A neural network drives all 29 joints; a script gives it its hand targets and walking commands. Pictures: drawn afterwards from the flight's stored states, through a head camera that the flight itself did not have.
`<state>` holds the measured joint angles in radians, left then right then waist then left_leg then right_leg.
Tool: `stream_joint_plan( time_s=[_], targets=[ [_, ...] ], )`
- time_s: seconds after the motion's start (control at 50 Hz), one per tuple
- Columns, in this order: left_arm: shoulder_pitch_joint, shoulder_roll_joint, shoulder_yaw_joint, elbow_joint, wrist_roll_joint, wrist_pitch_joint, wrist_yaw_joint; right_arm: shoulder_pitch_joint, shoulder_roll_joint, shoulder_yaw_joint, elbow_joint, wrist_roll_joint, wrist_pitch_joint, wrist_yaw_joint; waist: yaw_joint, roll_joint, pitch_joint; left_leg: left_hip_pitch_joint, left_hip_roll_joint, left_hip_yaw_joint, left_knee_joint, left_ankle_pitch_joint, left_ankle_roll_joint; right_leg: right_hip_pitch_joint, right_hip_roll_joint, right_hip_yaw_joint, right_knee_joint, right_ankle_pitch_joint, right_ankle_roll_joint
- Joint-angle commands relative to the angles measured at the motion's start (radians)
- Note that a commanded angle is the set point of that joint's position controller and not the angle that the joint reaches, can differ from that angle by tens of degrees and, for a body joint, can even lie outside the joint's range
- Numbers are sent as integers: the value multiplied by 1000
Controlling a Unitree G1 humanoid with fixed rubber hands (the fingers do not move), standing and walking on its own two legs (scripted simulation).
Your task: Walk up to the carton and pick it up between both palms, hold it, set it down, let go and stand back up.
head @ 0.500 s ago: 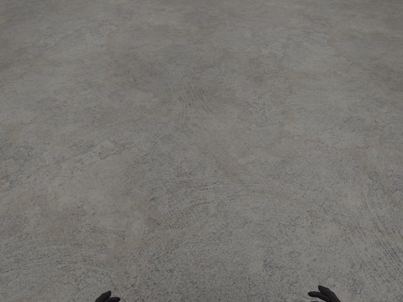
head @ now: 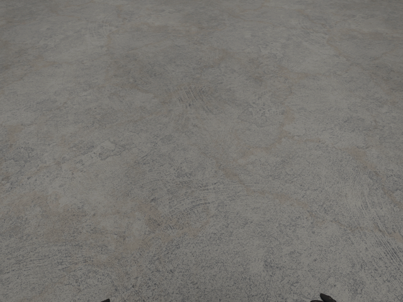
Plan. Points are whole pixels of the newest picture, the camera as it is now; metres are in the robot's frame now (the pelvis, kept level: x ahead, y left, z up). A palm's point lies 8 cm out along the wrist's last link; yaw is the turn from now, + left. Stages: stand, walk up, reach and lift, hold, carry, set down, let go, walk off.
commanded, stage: stand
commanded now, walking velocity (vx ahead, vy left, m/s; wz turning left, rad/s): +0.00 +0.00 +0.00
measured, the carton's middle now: out of the picture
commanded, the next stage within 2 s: none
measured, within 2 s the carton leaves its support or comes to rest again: neither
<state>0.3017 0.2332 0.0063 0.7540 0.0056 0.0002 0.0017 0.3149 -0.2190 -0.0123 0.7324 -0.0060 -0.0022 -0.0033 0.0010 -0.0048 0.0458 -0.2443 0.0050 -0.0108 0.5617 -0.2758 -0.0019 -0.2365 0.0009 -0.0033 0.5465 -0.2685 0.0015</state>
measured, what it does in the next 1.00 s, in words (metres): stands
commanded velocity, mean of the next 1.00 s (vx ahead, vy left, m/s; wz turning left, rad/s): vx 0.00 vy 0.00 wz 0.00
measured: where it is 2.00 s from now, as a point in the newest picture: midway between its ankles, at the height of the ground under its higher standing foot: outside the picture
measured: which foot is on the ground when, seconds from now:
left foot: down 0.00-1.00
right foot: down 0.00-1.00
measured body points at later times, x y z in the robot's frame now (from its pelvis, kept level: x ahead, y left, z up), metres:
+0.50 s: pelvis +0.00 +0.00 +0.00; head +0.01 +0.01 +0.45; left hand +0.07 +0.25 -0.13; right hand +0.07 -0.25 -0.12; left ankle +0.02 +0.12 -0.73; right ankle +0.02 -0.12 -0.73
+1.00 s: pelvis +0.01 +0.00 +0.01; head +0.01 +0.01 +0.45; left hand +0.07 +0.25 -0.13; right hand +0.06 -0.25 -0.13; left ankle +0.02 +0.12 -0.73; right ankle +0.02 -0.12 -0.73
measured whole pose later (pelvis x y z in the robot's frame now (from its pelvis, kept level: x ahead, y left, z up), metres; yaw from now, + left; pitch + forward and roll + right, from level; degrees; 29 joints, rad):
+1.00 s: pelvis +0.01 +0.00 +0.01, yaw +0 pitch -2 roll +0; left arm 0.31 0.23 0.00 0.86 0.00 0.00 0.02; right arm 0.32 -0.21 -0.01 0.85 0.00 0.00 -0.02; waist 0.00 -0.01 0.04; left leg -0.20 0.00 0.00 0.50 -0.26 0.00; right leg -0.20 0.00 0.01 0.49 -0.25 0.00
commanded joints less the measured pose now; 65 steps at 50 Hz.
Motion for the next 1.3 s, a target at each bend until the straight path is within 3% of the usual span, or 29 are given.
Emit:
stream_joint_plan(
  time_s=[0.0,0.14,0.24,0.52,0.64,0.7,0.76,1.28],
  targets=[
    [5,134,41,-77,-2,-24,6,20,-150,-41,-73,1,-25,-8,-3,8,-3,-19,77,-98,-137,39,34,-29,-89,106,-129,26,-37],
    [13,136,40,-61,-2,-24,9,21,-149,-39,-59,1,-26,-9,-3,3,-1,-9,80,-99,-142,70,32,-25,-90,108,-129,53,-39],
    [20,134,38,-51,-2,-24,10,16,-154,-39,-51,2,-24,-11,0,30,-11,-3,80,-97,-149,75,33,-9,-91,109,-126,68,-37],
    [27,136,40,-17,-4,-24,13,31,-154,-36,-11,3,-25,-14,-1,1,13,-8,80,-102,-168,46,32,-13,-90,114,-149,43,-35],
    [35,131,39,-3,-5,-24,15,30,-151,-33,5,1,-25,-16,0,21,-4,7,81,-90,-165,68,33,-2,-93,115,-151,67,-34],
    [35,134,37,8,-6,-23,17,33,-149,-33,15,3,-25,-17,-2,-2,2,8,86,-97,-171,85,31,-2,-91,109,-151,80,-31],
    [39,131,35,20,-5,-22,18,29,-152,-33,21,3,-24,-18,4,19,-1,10,86,-93,-176,89,31,10,-92,108,-150,91,-29],
    [50,125,28,107,-8,-20,29,38,-137,-27,111,6,-21,-27,0,5,18,35,84,-90,-203,100,25,10,-95,108,-184,92,-25]
  ],
)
